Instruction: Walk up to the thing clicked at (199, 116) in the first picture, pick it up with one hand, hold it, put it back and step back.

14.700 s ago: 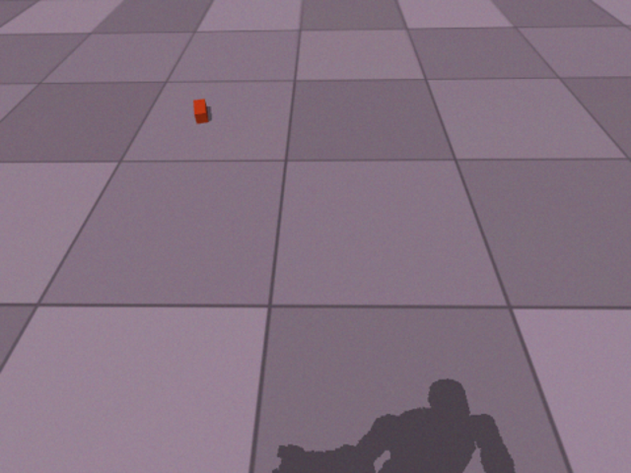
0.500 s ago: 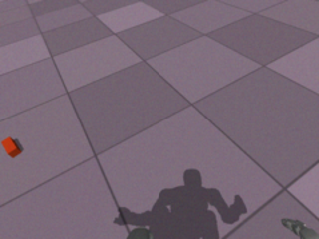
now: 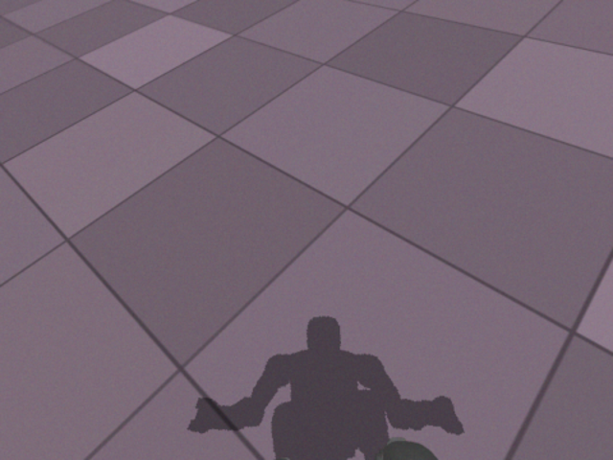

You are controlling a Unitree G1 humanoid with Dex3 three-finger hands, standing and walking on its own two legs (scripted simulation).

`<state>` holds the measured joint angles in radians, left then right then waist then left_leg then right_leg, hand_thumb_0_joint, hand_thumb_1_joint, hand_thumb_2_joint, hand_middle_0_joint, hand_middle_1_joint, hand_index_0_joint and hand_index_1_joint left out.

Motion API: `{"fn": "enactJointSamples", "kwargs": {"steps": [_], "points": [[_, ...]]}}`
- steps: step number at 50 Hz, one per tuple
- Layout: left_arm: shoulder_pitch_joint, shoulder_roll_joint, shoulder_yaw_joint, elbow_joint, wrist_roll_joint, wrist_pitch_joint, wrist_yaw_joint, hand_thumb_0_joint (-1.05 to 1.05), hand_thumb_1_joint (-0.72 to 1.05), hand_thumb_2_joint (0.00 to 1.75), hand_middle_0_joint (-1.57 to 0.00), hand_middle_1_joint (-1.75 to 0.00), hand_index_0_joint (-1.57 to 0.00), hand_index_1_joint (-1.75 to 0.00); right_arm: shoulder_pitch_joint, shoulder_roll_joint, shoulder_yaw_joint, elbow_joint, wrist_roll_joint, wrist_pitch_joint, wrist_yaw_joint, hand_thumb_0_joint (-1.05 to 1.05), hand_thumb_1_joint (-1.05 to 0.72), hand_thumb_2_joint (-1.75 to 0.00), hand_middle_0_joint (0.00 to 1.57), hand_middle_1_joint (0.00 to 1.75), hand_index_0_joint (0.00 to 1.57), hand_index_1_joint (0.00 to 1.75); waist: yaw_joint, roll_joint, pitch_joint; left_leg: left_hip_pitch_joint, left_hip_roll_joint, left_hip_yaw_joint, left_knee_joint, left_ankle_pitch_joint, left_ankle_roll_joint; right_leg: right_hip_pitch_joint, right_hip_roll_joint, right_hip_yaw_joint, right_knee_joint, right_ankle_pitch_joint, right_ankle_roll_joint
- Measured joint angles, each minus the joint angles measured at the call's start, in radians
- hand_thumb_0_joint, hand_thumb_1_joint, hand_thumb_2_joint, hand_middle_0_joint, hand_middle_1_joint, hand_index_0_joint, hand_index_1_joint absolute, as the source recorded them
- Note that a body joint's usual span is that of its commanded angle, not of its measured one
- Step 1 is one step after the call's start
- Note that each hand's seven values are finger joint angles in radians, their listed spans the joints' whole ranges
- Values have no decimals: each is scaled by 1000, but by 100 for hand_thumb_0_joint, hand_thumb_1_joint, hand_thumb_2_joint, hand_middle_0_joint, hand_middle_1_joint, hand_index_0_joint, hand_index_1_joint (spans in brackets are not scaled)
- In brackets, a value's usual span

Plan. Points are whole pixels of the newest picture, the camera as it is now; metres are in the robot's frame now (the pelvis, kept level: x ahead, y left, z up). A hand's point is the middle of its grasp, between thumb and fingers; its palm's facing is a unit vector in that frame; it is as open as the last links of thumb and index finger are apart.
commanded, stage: walk up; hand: left
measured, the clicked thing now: out of the picture +0.53 +1.19 -0.70
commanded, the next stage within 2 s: none
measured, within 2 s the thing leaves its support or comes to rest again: neither
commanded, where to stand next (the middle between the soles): +0.09 +1.16 m, yaw -33 degrees
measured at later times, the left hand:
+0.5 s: hand out of the picture +0.20 +0.53 -0.11, palm faces -0.23 -0.80 -0.56, open 7.4 cm
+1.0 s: hand out of the picture +0.22 +0.81 -0.12, palm faces -0.24 -0.74 -0.63, open 7.4 cm
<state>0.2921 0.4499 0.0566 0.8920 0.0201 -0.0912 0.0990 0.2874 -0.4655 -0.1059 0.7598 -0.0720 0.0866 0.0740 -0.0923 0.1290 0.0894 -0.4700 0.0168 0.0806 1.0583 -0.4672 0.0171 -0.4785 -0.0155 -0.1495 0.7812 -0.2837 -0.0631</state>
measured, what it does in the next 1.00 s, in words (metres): steps to the left, turning right: left foot, then right foot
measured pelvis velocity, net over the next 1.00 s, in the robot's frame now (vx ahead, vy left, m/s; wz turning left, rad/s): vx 0.06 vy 0.49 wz -0.27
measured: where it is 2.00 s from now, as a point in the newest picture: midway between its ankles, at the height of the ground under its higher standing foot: outside the picture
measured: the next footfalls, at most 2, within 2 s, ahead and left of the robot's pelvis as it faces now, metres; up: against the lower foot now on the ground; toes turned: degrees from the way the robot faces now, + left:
left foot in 0.28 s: +0.12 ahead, +0.32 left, +0.00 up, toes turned -5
right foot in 0.56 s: +0.16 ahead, +0.16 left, +0.00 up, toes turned -16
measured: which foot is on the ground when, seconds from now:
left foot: up 0.00-0.26, down 0.28-0.56, up 0.58-0.86, down 0.88-1.00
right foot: down 0.00-0.30, up 0.32-0.54, down 0.56-0.88, up 0.90-1.00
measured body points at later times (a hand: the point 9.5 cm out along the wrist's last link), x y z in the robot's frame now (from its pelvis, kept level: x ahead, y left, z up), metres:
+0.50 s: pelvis +0.05 +0.24 +0.01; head +0.09 +0.21 +0.45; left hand +0.21 +0.57 -0.08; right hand +0.06 -0.10 -0.10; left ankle +0.08 +0.32 -0.70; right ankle +0.11 +0.14 -0.66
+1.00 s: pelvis +0.06 +0.49 -0.01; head +0.09 +0.46 +0.44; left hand +0.23 +0.84 -0.08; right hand +0.05 +0.15 -0.12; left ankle +0.11 +0.60 -0.70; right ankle +0.10 +0.30 -0.64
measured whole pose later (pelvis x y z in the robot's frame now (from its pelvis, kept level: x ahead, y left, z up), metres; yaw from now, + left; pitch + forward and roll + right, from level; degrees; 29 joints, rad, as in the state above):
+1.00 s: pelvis +0.06 +0.49 -0.01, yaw -15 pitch -1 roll -2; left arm 0.28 0.51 0.08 0.92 0.01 -0.04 0.11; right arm 0.24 -0.46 -0.11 0.71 -0.08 0.08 0.07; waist -0.06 0.08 0.10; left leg -0.45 0.04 0.02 0.96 -0.48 0.01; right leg -0.69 -0.01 0.10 1.19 -0.49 -0.06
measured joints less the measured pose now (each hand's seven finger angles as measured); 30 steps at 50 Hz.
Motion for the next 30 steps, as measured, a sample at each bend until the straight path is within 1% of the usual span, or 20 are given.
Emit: {"fn": "enactJointSamples", "kwargs": {"steps": [1,3,5,8,11,13,14,15,16,17,18,19,20,22,25,27,28,29,30], "points": [[-2,-3,-1,-14,-2,5,4,1,90,89,-21,-30,-21,-30,-4,-1,-2,5,-1,10,-1,1,-90,-89,20,30,21,30,10,16,1,-40,-2,-38,88,-7,-14,6,0,4,5,-9,4],[-3,-9,-2,-34,-1,13,8,1,90,89,-21,-30,-21,-30,-20,-4,-3,12,-6,21,5,1,-91,-89,20,30,21,30,29,38,0,-102,11,-89,188,17,-26,23,-6,23,-7,-11,15],[3,-10,-1,-45,6,16,4,1,90,89,-21,-30,-21,-30,-39,-6,-1,9,-7,19,18,1,-91,-89,20,30,21,30,39,46,-5,-136,38,-127,190,52,-27,37,-23,49,-24,-6,35],[15,4,4,-55,21,16,-7,1,90,89,-22,-30,-21,-30,-62,-9,0,-8,-5,12,42,1,-91,-89,20,30,21,30,54,31,-20,-140,79,-158,114,71,-25,33,-58,104,-19,-14,52],[23,26,11,-60,31,14,-17,1,90,89,-22,-30,-21,-30,-82,-22,-7,-28,-1,9,56,1,-91,-89,20,30,21,30,66,10,-35,-103,99,-162,4,39,-15,5,-96,164,3,-31,53],[24,40,14,-64,33,13,-20,1,90,89,-22,-30,-21,-30,-88,-38,-16,-38,0,1,57,1,-91,-89,20,30,21,30,74,0,-43,-58,97,-149,-81,28,-6,-18,-120,205,22,-42,55],[25,49,14,-65,33,15,-20,1,90,89,-22,-30,-21,-30,-86,-47,-21,-45,-1,-7,54,1,-91,-89,20,30,21,30,75,-7,-47,-26,87,-139,-135,25,-11,-36,-134,228,44,-54,51],[20,64,18,-59,31,20,-18,1,90,89,-22,-30,-21,-30,-88,-42,-27,-48,-7,-20,47,0,-91,-89,20,30,21,30,72,-36,-39,-19,62,-112,-128,10,-37,-57,-149,272,87,-88,27],[13,70,24,-44,25,30,-9,1,90,89,-22,-30,-21,-30,-87,-36,-26,-53,-13,-31,38,0,-91,-89,20,30,21,30,69,-51,-34,-25,51,-90,-101,-3,-45,-84,-128,312,158,-163,17],[4,66,24,-23,16,40,6,1,90,89,-21,-30,-21,-30,-83,-32,-21,-54,-12,-39,29,0,-91,-89,20,30,21,30,62,-49,-31,-29,52,-79,-84,-12,-42,-112,-88,320,240,-224,5],[-6,62,20,-4,7,46,16,1,90,89,-21,-30,-21,-30,-80,-21,-18,-53,-12,-43,20,0,-91,-89,20,30,21,30,50,-49,-25,-23,49,-70,-89,-10,-33,-136,-56,306,309,-248,0],[-14,59,17,10,-2,47,19,1,90,89,-21,-30,-20,-30,-76,-6,-15,-52,-12,-43,11,0,-91,-89,20,30,21,30,38,-56,-18,-11,43,-58,-108,-1,-22,-156,-31,283,357,-248,0],[-19,55,13,18,-11,43,18,1,90,89,-21,-30,-20,-30,-69,7,-10,-53,-12,-43,4,0,-91,-89,20,30,21,30,26,-63,-11,2,35,-45,-132,11,-10,-172,-12,250,383,-236,2],[-25,40,2,21,-23,34,8,1,91,89,-21,-30,-20,-30,-51,23,-2,-57,-11,-40,-4,0,-91,-89,20,30,21,30,7,-68,4,31,22,-23,-179,32,17,-179,8,163,376,-202,7],[-18,8,-13,2,-28,27,-7,1,91,89,-21,-30,-20,-30,-25,32,5,-70,-19,-26,-10,0,-90,-89,20,30,21,30,-9,-63,14,63,-1,16,-231,49,51,-137,21,54,262,-156,7],[-1,-12,-20,-22,-26,17,-11,1,90,89,-21,-30,-20,-30,-10,27,8,-79,-19,-11,-11,0,-90,-89,20,30,21,30,-8,-54,12,63,-15,43,-221,39,68,-54,29,15,72,-41,-6],[14,-12,-21,-40,-18,9,-11,1,90,89,-21,-30,-20,-30,-2,26,9,-86,-15,-5,-11,1,-90,-89,20,30,21,30,1,-59,7,45,-25,57,-180,30,64,-14,30,22,-12,-2,-16],[16,-19,-19,-53,-7,5,-7,1,90,89,-21,-30,-21,-30,-4,22,7,-87,-12,-1,-13,1,-90,-89,20,30,21,30,14,-43,20,18,-23,42,-109,-4,39,-16,37,28,-1,-1,-16],[14,-25,-22,-63,-1,8,-3,1,90,89,-21,-30,-21,-30,-6,20,6,-85,-10,4,-16,1,-90,-89,20,30,21,30,19,-24,32,-17,-26,2,-16,-40,13,-20,38,23,25,-10,-13]]}}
